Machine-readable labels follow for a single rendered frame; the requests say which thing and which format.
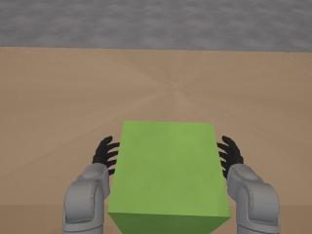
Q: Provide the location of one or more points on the carton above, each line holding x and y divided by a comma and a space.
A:
168, 179

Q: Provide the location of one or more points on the left robot hand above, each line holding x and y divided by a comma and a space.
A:
102, 156

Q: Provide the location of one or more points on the right robot hand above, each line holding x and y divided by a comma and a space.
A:
232, 157

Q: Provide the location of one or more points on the left robot forearm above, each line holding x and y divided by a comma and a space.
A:
83, 203

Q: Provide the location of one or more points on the right robot forearm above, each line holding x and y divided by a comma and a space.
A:
257, 202

